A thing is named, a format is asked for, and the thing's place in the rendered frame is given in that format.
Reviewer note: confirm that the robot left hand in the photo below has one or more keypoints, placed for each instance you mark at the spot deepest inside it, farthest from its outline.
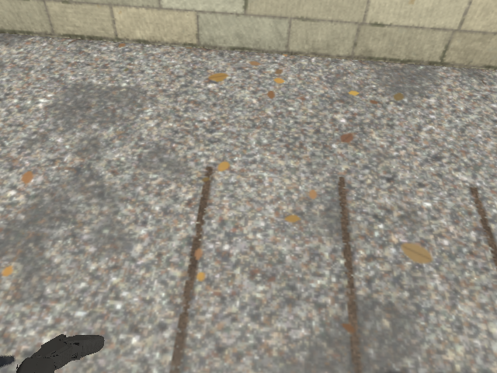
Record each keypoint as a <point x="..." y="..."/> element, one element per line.
<point x="57" y="352"/>

